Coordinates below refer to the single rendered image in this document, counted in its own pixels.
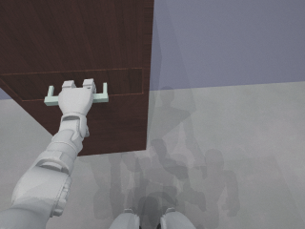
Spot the robot left thigh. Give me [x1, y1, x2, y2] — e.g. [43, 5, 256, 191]
[109, 213, 140, 229]

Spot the robot right shin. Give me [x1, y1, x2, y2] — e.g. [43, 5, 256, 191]
[165, 208, 175, 216]

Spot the left robot upper arm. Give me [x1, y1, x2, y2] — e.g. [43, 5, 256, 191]
[0, 166, 72, 229]

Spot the cabinet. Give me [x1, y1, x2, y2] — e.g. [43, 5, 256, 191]
[0, 0, 154, 156]

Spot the left robot hand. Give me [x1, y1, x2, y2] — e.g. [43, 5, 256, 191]
[58, 78, 96, 137]

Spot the handle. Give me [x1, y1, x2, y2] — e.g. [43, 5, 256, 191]
[44, 82, 109, 106]

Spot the robot left forearm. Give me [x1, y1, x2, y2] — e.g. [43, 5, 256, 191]
[10, 113, 87, 206]

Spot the drawer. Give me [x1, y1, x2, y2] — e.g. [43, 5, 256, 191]
[0, 67, 142, 100]

